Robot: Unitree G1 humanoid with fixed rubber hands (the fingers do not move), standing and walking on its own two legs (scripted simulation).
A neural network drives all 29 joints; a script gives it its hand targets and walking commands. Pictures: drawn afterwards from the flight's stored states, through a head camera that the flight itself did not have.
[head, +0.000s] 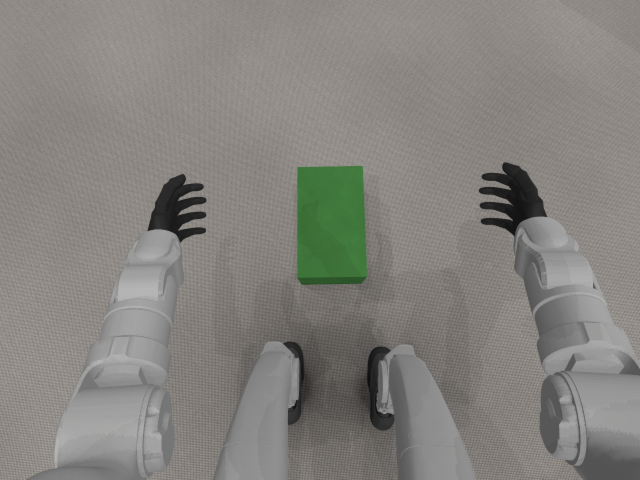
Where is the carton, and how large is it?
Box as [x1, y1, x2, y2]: [297, 166, 366, 284]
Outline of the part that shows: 297,167 298,279 302,284 361,283 366,277 362,166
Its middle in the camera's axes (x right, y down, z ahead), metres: +0.02 -0.03 +1.04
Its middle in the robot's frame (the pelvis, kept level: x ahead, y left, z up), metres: +0.52 +0.02 -0.61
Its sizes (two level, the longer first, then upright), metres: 0.285 0.168 0.163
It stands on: the floor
